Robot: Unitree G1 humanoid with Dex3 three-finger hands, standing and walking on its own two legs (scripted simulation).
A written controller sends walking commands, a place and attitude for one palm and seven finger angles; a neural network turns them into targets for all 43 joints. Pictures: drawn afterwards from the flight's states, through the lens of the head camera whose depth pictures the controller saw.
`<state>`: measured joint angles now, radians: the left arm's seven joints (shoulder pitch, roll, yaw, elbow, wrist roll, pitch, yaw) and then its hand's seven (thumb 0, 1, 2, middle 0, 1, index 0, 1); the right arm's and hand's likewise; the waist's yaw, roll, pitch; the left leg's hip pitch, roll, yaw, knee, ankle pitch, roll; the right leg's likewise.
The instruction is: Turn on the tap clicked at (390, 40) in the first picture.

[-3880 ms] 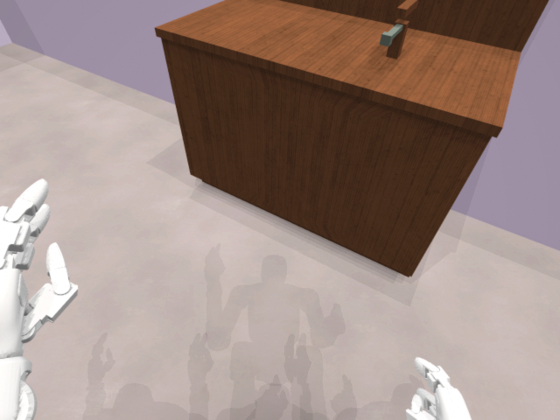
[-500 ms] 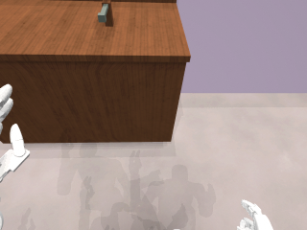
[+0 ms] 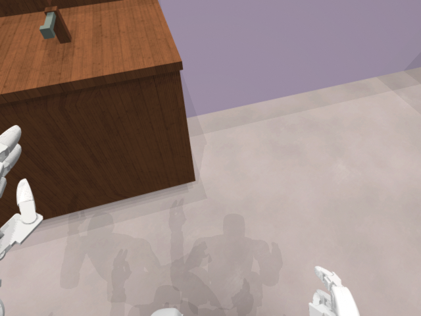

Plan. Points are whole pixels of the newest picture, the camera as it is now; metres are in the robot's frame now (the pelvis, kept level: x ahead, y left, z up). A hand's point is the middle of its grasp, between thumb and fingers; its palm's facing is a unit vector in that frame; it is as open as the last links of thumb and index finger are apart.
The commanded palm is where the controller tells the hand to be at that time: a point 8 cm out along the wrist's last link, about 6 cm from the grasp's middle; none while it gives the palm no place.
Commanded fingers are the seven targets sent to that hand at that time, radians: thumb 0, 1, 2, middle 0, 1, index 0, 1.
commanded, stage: take the last steps up to it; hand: left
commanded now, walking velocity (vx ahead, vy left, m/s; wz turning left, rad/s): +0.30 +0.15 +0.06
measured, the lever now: (47, 31) +0.81 +0.51 +0.13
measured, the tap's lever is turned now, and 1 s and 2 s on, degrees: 0 0 0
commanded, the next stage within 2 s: come to a stop and stand still in 1.90 s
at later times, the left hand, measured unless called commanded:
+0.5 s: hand (35, 216) +0.22 +0.23 +0.17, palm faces +0.42 -0.79 -0.45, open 7.4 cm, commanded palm +0.16 +0.28 +0.18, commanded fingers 0.00 0.90 0.90 -0.20 -0.30 -0.20 -0.30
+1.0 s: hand (32, 144) +0.33 +0.29 +0.19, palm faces +0.39 -0.77 -0.51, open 7.4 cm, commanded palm +0.28 +0.34 +0.18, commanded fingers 0.00 0.90 0.90 -0.20 -0.30 -0.20 -0.30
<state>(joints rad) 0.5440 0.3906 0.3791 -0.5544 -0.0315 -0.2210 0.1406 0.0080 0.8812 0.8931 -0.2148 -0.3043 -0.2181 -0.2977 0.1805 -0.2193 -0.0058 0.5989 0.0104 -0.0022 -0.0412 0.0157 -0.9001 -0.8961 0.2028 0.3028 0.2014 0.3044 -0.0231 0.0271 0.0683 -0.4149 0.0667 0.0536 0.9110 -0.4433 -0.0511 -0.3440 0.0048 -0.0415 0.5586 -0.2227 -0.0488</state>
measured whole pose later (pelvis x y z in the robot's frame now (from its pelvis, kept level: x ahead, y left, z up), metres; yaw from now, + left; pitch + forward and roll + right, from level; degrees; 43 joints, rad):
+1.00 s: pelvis +0.12 +0.05 -0.01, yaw +1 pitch +0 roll +0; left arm 0.50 0.41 0.38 -0.54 -0.01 -0.26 0.15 0.01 0.88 0.89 -0.21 -0.30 -0.21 -0.30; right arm 0.21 -0.15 0.01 0.62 0.01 -0.11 -0.05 0.01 -0.90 -0.90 0.20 0.30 0.20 0.30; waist 0.00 0.04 0.04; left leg -0.28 0.09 0.16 0.68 -0.38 0.00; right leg -0.34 -0.06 -0.17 0.61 -0.28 -0.01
